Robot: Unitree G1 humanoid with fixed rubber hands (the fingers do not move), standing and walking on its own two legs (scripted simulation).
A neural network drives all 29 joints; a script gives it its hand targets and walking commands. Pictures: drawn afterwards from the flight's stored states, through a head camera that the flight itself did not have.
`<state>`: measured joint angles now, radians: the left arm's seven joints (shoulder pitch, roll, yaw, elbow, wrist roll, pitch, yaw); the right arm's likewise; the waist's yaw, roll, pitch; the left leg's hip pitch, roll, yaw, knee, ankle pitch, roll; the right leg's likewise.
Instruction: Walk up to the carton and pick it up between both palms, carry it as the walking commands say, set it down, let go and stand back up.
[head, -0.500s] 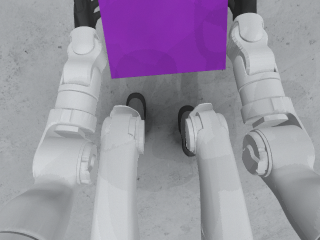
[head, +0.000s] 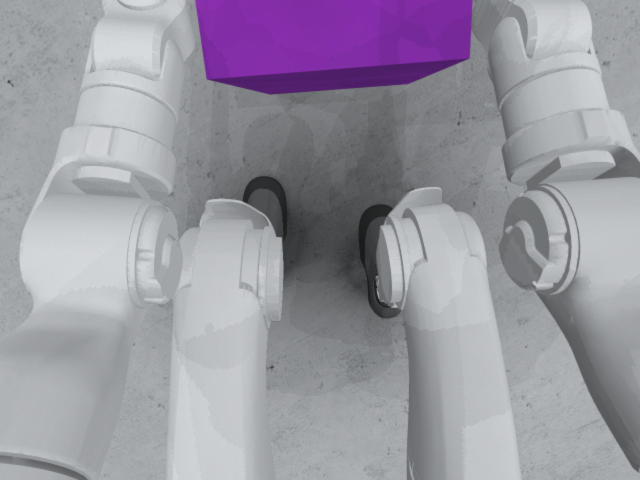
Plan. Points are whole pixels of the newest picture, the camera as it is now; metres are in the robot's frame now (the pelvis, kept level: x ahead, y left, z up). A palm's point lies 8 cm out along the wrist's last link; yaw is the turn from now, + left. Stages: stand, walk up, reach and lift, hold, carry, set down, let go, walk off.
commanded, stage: set down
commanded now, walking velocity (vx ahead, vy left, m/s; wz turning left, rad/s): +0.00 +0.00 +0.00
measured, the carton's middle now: out of the picture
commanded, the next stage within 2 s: none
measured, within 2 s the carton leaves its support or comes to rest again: rests again in 1.80 s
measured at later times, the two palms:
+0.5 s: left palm out of the picture +0.54 +0.15 -0.20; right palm out of the picture +0.54 -0.14 -0.20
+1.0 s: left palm out of the picture +0.55 +0.15 -0.20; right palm out of the picture +0.54 -0.15 -0.20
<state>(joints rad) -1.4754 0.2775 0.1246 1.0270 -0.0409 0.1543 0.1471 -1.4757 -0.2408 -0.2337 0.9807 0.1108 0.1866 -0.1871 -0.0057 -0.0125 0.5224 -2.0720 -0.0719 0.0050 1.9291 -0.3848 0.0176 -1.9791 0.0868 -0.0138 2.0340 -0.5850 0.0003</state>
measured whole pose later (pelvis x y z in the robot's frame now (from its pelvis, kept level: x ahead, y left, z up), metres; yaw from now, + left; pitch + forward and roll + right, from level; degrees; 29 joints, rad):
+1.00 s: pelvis +0.00 +0.00 -0.04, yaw +0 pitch +29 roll -1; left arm -1.50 0.28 0.16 1.03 -0.06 0.19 0.09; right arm -1.43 -0.25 -0.24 0.96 0.11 0.21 -0.15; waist 0.01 -0.01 0.51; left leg -2.17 -0.07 0.01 2.06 -0.39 0.02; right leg -2.08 0.09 -0.03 2.18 -0.60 0.00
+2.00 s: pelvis +0.02 -0.01 -0.04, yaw +0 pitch +33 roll +0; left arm -1.49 0.30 0.20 1.15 -0.12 0.08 0.12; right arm -1.40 -0.23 -0.22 0.97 0.10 0.09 -0.17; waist 0.00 0.01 0.49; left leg -2.21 -0.06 0.01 2.07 -0.43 0.01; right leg -2.12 0.09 -0.03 2.18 -0.64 0.00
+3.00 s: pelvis +0.02 +0.01 +0.09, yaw -2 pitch +24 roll -4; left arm -1.32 0.36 0.19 0.59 -0.14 0.45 0.13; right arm -1.21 -0.32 -0.17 0.56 0.13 0.43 -0.15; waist 0.01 0.00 0.52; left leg -1.71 -0.05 -0.03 1.73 -0.45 0.03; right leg -1.60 0.10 -0.03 1.77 -0.60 0.00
